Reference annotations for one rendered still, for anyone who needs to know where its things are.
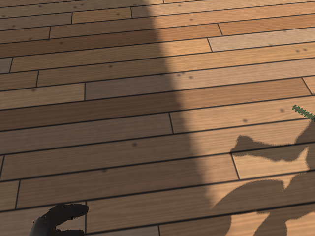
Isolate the left robot hand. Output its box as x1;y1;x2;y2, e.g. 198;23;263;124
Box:
29;203;89;236

